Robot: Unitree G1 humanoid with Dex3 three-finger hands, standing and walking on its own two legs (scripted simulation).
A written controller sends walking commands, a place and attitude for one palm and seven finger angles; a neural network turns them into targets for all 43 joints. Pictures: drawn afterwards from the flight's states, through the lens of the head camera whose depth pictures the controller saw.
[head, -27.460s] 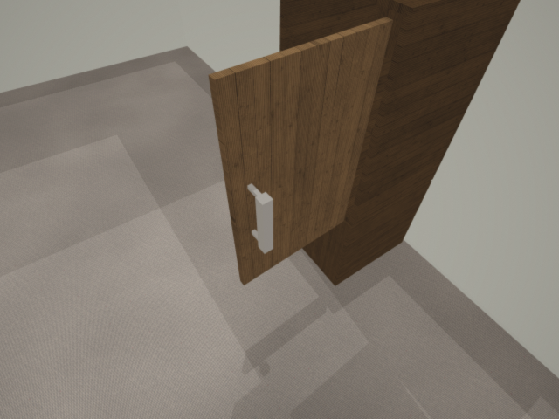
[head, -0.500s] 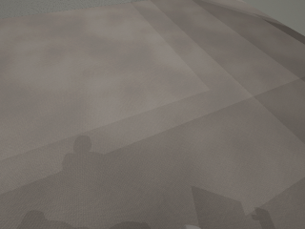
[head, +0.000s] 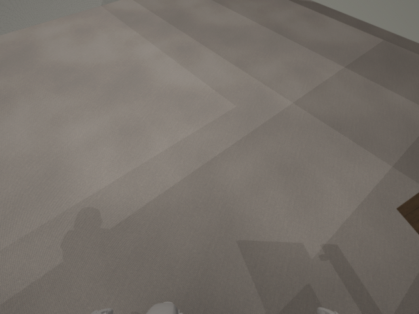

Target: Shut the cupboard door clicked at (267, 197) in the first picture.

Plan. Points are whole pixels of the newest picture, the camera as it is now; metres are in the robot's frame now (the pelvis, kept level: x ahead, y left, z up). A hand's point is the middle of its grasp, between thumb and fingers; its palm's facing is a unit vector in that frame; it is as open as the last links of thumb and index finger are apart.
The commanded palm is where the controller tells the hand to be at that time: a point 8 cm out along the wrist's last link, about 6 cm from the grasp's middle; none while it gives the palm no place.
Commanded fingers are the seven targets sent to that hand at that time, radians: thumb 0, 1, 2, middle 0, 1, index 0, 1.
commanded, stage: turn to face it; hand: left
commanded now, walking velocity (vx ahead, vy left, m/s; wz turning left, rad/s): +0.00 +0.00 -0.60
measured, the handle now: out of the picture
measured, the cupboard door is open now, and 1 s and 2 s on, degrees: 69 69 69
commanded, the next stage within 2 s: take the last steps up to it in 1.82 s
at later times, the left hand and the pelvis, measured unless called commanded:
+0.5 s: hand (135, 303) +0.16 +0.17 -0.16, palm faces -0.28 -0.91 -0.29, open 7.4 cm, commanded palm none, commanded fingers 0.00 0.90 0.90 -0.20 -0.30 -0.20 -0.30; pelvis +0.00 -0.01 -0.02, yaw -18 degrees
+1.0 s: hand (155, 269) +0.23 +0.15 -0.17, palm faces -0.53 -0.82 -0.20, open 7.4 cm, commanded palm none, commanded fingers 0.00 0.90 0.90 -0.20 -0.30 -0.20 -0.30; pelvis +0.03 +0.02 +0.01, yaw -35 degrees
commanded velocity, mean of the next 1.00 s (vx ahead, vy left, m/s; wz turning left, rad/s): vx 0.00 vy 0.00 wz -0.60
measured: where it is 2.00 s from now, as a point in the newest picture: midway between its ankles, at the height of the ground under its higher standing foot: outside the picture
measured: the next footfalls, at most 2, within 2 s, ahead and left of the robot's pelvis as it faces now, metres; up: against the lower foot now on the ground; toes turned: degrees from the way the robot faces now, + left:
left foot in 0.08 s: +0.06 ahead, +0.14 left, +0.00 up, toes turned -1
right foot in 0.44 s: -0.01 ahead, -0.13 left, +0.00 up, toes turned -21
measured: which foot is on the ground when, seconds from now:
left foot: up 0.00-0.06, down 0.08-0.44, up 0.46-0.80, down 0.82-1.00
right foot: down 0.00-0.08, up 0.10-0.42, down 0.44-0.82, up 0.84-1.00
